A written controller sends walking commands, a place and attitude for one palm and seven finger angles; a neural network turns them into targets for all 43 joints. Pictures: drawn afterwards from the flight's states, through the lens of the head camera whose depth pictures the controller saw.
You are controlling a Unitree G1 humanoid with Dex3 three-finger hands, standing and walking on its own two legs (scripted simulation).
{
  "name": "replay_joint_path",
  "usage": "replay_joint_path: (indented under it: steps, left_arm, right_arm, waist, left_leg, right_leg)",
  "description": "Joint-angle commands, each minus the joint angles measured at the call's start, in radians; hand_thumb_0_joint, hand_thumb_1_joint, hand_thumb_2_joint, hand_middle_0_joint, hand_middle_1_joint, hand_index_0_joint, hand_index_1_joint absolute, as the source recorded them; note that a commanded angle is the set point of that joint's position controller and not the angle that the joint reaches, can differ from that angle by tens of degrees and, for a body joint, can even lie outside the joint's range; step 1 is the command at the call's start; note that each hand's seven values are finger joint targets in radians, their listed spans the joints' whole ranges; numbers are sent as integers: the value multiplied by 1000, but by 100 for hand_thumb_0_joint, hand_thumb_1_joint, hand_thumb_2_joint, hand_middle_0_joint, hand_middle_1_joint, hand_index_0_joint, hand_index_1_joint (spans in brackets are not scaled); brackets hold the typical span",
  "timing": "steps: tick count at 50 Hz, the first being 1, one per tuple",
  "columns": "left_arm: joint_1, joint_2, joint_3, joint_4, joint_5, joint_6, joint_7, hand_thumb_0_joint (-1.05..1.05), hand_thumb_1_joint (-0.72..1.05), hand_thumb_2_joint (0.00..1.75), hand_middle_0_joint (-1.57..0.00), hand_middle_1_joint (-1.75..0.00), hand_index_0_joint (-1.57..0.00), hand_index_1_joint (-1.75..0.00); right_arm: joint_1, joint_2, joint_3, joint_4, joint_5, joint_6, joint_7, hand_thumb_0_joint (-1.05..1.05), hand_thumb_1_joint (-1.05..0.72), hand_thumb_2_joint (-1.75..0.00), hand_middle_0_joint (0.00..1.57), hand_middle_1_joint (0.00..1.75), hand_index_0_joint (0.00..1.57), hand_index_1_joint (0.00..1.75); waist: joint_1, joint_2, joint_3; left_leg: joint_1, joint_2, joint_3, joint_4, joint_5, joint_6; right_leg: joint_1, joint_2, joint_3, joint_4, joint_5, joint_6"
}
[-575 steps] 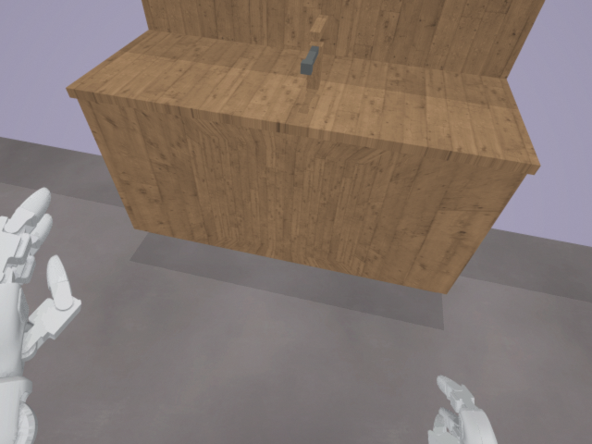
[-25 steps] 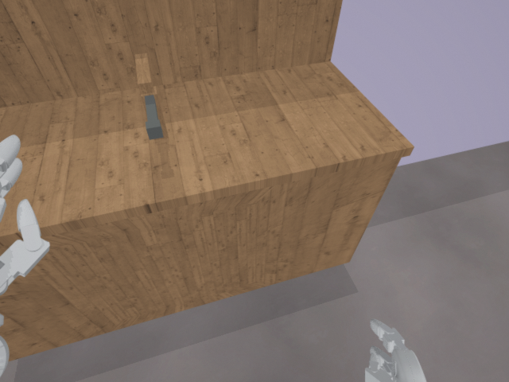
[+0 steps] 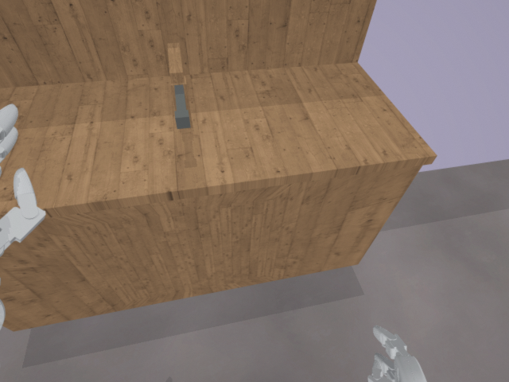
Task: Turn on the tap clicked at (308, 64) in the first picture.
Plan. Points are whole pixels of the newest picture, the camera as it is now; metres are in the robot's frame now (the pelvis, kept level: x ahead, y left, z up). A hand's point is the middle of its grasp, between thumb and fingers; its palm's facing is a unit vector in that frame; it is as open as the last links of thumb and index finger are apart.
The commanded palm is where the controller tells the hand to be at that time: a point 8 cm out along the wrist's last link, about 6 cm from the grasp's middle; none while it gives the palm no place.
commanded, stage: look again from close up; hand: left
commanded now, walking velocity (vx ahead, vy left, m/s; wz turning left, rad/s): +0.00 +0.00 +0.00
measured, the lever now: (182, 119) +0.57 +0.22 +0.07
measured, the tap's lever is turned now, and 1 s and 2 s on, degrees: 0 0 0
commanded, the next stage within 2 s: shuffle to correct the standing spot in 0.20 s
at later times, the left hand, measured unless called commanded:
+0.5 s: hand (49, 209) +0.26 +0.29 +0.17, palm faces +0.41 -0.87 -0.28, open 7.4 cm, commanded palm +0.20 +0.31 +0.18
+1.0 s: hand (133, 159) +0.35 +0.22 +0.17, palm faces +0.29 -0.87 -0.40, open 7.4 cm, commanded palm +0.29 +0.26 +0.18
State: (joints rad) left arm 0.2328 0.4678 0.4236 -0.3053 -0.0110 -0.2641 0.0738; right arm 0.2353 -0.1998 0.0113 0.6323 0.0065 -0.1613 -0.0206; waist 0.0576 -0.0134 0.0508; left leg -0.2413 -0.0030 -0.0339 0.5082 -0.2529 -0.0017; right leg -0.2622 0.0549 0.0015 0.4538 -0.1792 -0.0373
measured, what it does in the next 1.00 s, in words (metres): walks ahead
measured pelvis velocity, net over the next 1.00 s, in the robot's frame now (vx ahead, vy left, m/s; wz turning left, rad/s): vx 0.11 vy -0.01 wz -0.07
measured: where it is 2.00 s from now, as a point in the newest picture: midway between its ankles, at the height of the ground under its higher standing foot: (296, 380)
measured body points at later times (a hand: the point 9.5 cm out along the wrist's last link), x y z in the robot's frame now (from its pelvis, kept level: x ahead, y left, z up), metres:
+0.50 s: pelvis +0.03 +0.04 +0.00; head +0.03 +0.07 +0.45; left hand +0.23 +0.33 +0.18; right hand +0.21 -0.17 -0.06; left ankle +0.01 +0.12 -0.74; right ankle +0.04 -0.08 -0.73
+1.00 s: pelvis +0.11 -0.01 +0.00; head +0.14 +0.02 +0.45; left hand +0.33 +0.26 +0.19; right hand +0.24 -0.24 -0.08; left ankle +0.04 +0.12 -0.74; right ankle +0.17 -0.11 -0.69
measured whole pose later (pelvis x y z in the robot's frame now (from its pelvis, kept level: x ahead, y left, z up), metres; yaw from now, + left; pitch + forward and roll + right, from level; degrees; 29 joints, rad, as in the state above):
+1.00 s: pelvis +0.11 -0.01 +0.00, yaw -4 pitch -1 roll -2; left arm 0.42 0.38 0.40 -0.53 -0.03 -0.19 0.09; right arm 0.26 -0.17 0.01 0.55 -0.01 -0.08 0.00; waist -0.01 -0.02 0.08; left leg -0.09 0.06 0.04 0.50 -0.39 -0.01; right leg -0.53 0.01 -0.10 0.90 -0.26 -0.04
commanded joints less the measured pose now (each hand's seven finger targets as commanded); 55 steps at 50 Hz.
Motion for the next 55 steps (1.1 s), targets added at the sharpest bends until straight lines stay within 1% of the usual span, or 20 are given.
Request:
replay_joint_path:
  steps: [1, 4, 7, 12, 16, 21, 26, 29, 34, 37, 38, 40, 41, 43, 45, 50, 52, 53, 54, 55]
  left_arm:
    - [77, 14, -40, -234, -44, -75, 1, 0, 90, 90, -20, -30, -20, -30]
    - [149, 56, -2, -273, -46, -60, 25, 0, 90, 90, -20, -30, -20, -30]
    - [108, 99, 63, -276, -46, -58, 37, 0, 90, 90, -20, -30, -20, -30]
    - [4, 103, 72, -331, -43, -69, 40, 0, 90, 90, -20, -30, -20, -30]
    - [1, 43, 2, -332, -40, -58, 35, 0, 90, 90, -20, -30, -20, -30]
    - [-17, 10, -32, -313, -33, -22, 37, 0, 90, 90, -20, -30, -20, -30]
    - [-35, 38, -13, -351, -22, 12, 50, 0, 90, 90, -20, -30, -20, -30]
    - [-9, 57, 17, -362, -28, 23, 55, 0, 90, 90, -20, -30, -20, -30]
    - [72, 83, 62, -416, -56, 10, 74, 0, 90, 90, -20, -30, -20, -30]
    - [73, 87, 64, -434, -55, 4, 86, 0, 90, 90, -20, -30, -20, -30]
    - [74, 86, 66, -440, -58, 6, 85, 0, 90, 90, -20, -30, -20, -30]
    - [59, 88, 70, -456, -66, -1, 66, 0, 90, 90, -20, -30, -20, -30]
    - [23, 120, 75, -473, -54, -3, 54, 0, 90, 90, -20, -30, -20, -30]
    - [48, 93, 61, -450, -39, 5, 41, 0, 90, 90, -20, -30, -20, -30]
    - [95, 57, 42, -451, -32, 23, 31, 0, 90, 90, -20, -30, -20, -30]
    - [186, 87, 88, -445, -15, 20, 39, 0, 90, 90, -20, -30, -20, -30]
    - [177, 107, 116, -437, -26, 20, 49, 0, 90, 90, -20, -30, -20, -30]
    - [170, 114, 123, -432, -30, 22, 53, 0, 90, 90, -20, -30, -20, -30]
    - [153, 150, 150, -426, -26, 23, 63, 0, 90, 90, -20, -30, -20, -30]
    - [193, 175, 181, -405, -30, 17, 72, 0, 90, 90, -20, -30, -20, -30]
  right_arm:
    - [-78, -125, -53, -193, 16, -77, 32, 0, -90, -90, 20, 30, 20, 30]
    - [-92, -125, -55, -202, 12, -68, 31, 0, -90, -90, 20, 30, 20, 30]
    - [-105, -123, -48, -217, 9, -57, 10, 0, -90, -90, 20, 30, 20, 30]
    - [-119, -111, -35, -226, 5, -59, -13, 0, -90, -90, 20, 30, 20, 30]
    - [-109, -114, -34, -214, -2, -65, -6, 0, -90, -90, 20, 30, 20, 30]
    - [-105, -114, -37, -215, -5, -29, -3, 0, -90, -90, 20, 30, 20, 30]
    - [-109, -113, -30, -225, -13, 2, 4, 0, -90, -90, 20, 30, 20, 30]
    - [-120, -109, -29, -241, -3, 17, 9, 0, -90, -90, 20, 30, 20, 30]
    - [-111, -96, -30, -244, 9, 26, 12, 0, -90, -90, 20, 30, 20, 30]
    - [-111, -81, -14, -230, 3, 36, 2, 0, -90, -90, 20, 30, 20, 30]
    - [-98, -92, -20, -227, -1, 39, -4, 0, -90, -90, 20, 30, 20, 30]
    - [-115, -117, -41, -250, -3, 31, -15, 0, -90, -90, 20, 30, 20, 30]
    - [-100, -114, -44, -231, -35, 30, -12, 0, -90, -90, 20, 30, 20, 30]
    - [-89, -132, -69, -218, -28, 38, 1, 0, -90, -90, 20, 30, 20, 30]
    - [-91, -129, -72, -225, -20, 40, 7, 0, -90, -90, 20, 30, 20, 30]
    - [-92, -119, -52, -254, -11, 23, -3, 0, -90, -90, 20, 30, 20, 30]
    - [-103, -118, -51, -261, -4, 24, -10, 0, -90, -90, 20, 30, 20, 30]
    - [-112, -117, -51, -260, 5, 28, -7, 0, -90, -90, 20, 30, 20, 30]
    - [-100, -106, -56, -255, 14, 32, 1, 0, -90, -90, 20, 30, 20, 30]
    - [-119, -98, -59, -267, 12, 26, 4, 0, -90, -90, 20, 30, 20, 30]
  waist:
    - [-10, 113, -221]
    - [-6, -30, -172]
    - [-16, -41, -134]
    - [-20, 126, -142]
    - [-29, 120, -141]
    - [-47, 167, -89]
    - [-53, 151, -112]
    - [-45, 96, -151]
    - [-47, -73, -168]
    - [-62, 5, -101]
    - [-80, 75, -116]
    - [-93, 362, -95]
    - [-102, 286, -80]
    - [-89, 150, -68]
    - [-71, 175, -42]
    - [-57, 260, -90]
    - [-40, 200, -151]
    - [-25, 122, -186]
    - [-22, -62, -255]
    - [-21, -212, -286]
  left_leg:
    - [57, 30, 10, -106, 171, 18]
    - [22, 50, -17, -139, 116, 27]
    - [-17, 49, -33, -176, 42, 27]
    - [-26, 61, -40, -198, 49, 35]
    - [14, 59, -39, -198, 126, 10]
    - [68, 172, -170, -252, -49, 40]
    - [160, 201, -139, -104, 298, 56]
    - [-14, 123, -35, -3, 170, 27]
    - [-215, 10, 59, 315, -78, 5]
    - [-119, 36, 62, 136, -160, 21]
    - [22, 58, 15, 11, -44, 43]
    - [339, 335, -473, -185, 344, 176]
    - [427, 391, -571, -179, 562, 177]
    - [495, 384, -386, -103, 619, 206]
    - [416, 325, -207, -109, 582, 174]
    - [79, 219, 63, -55, 581, 77]
    - [-42, 199, 81, 114, 475, 63]
    - [-147, 160, 106, 270, 362, 51]
    - [-265, 69, 159, 555, 148, 26]
    - [-413, -4, 103, 808, -286, 18]
  right_leg:
    - [194, -140, 162, -72, 181, 10]
    - [156, -107, 131, -93, 55, 19]
    - [136, -89, 114, -103, -12, 20]
    - [184, -76, 79, -57, 73, 22]
    - [174, -56, 51, -49, 112, 21]
    - [-17, -13, -28, 101, -92, 18]
    - [-28, -23, -61, 14, -65, -4]
    - [172, -51, 13, 12, 73, -49]
    - [242, -280, 366, -44, 85, -227]
    - [114, -253, 278, 26, 12, -181]
    - [6, -160, 152, 147, -18, -121]
    - [-393, 33, -47, 561, -240, 18]
    - [-508, 15, -1, 704, -340, 3]
    - [-642, -37, 30, 781, -268, -2]
    - [-607, -62, -17, 665, -187, 5]
    - [-33, -19, -187, 171, 73, 1]
    - [237, 11, -218, 66, 130, 2]
    - [380, -10, -185, 49, 115, -12]
    - [469, -167, 13, 12, 72, -90]
    - [473, -377, 393, -54, 125, -217]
